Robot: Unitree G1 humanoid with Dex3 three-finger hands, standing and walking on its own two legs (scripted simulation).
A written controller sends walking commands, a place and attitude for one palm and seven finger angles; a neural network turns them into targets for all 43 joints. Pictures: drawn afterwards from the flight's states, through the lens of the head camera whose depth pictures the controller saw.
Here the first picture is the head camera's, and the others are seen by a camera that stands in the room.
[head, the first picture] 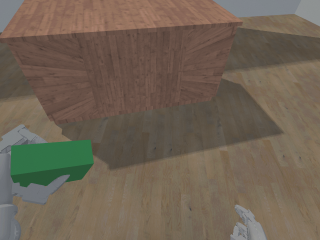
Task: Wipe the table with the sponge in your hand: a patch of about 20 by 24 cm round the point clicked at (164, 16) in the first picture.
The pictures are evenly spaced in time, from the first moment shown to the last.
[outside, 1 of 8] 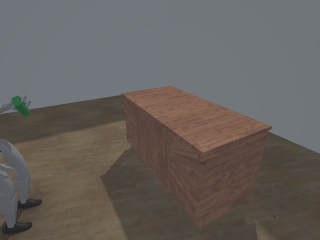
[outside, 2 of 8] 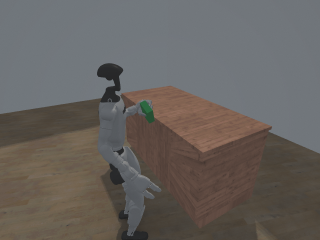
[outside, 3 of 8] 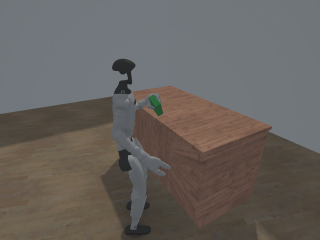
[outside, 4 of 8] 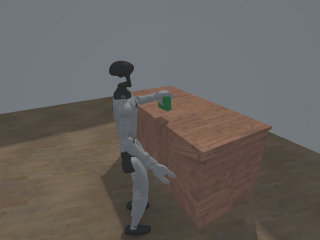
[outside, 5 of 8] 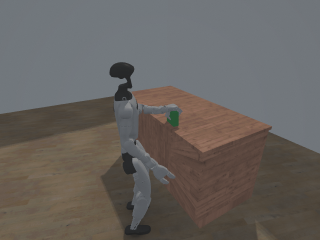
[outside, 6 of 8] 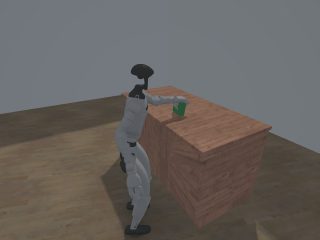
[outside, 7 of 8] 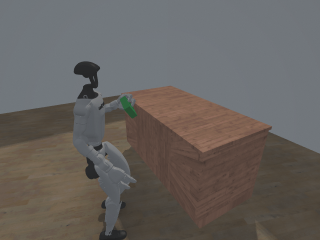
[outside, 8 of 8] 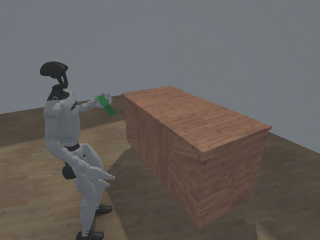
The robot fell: no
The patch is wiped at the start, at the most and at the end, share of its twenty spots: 0.00 1.00 1.00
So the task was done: yes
